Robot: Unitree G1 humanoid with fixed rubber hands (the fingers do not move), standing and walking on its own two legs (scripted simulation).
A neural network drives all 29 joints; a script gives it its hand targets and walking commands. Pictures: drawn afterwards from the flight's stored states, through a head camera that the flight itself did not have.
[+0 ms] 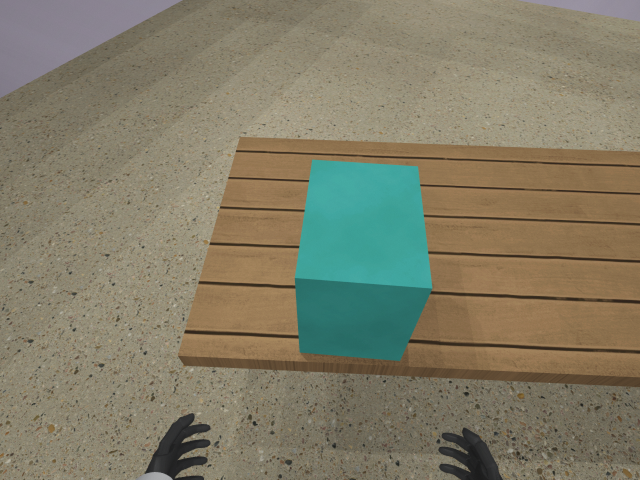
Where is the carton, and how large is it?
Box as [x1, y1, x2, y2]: [295, 160, 431, 360]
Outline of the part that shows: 312,160 295,273 299,350 300,352 399,360 431,290 431,280 417,166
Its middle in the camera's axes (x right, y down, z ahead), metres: +0.07 +0.04 +0.70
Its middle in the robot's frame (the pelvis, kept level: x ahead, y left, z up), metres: +0.50 -0.01 -0.10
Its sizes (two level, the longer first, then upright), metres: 0.252 0.186 0.249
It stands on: a table, 0.55 m high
